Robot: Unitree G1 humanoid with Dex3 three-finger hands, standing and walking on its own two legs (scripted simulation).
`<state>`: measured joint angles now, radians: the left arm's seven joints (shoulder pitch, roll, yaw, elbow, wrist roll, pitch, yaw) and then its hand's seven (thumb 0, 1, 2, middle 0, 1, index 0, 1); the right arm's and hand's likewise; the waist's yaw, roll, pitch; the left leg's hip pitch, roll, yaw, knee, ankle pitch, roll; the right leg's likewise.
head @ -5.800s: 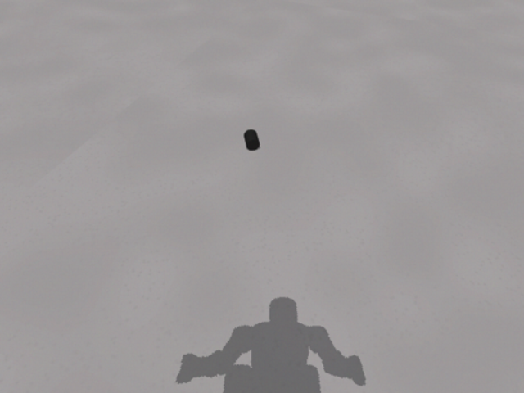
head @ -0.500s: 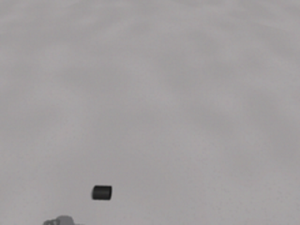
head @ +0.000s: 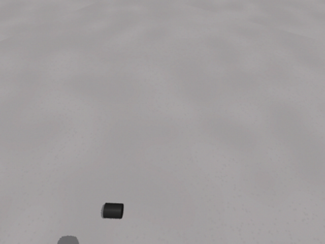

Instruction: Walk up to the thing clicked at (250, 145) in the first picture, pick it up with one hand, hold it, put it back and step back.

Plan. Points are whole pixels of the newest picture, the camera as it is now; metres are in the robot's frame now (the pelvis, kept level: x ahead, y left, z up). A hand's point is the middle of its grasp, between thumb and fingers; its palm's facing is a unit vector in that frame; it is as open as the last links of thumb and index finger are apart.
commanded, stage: walk up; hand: left
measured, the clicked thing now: (113, 210) +0.42 +0.27 -0.74
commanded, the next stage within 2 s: stand in 0.16 s
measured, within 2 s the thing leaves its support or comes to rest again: neither
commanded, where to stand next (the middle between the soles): +0.08 -0.01 m, yaw +0 degrees
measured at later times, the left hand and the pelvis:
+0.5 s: hand out of the picture +0.08 +0.25 -0.15, palm faces +0.00 -0.94 -0.34, open 7.4 cm; pelvis +0.00 +0.00 +0.00, yaw +0 degrees
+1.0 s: hand out of the picture +0.08 +0.25 -0.15, palm faces -0.01 -0.94 -0.35, open 7.4 cm; pelvis +0.01 -0.01 +0.00, yaw +0 degrees
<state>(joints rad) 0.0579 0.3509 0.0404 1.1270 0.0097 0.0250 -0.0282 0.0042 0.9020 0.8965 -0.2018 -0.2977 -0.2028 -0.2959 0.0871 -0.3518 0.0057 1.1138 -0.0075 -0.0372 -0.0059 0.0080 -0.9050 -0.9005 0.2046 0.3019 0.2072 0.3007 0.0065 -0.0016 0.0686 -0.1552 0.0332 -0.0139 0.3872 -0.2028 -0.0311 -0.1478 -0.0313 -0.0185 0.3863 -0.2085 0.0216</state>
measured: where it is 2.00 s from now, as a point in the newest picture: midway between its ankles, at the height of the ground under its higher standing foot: outside the picture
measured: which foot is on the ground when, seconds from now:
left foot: down 0.00-1.00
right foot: down 0.00-1.00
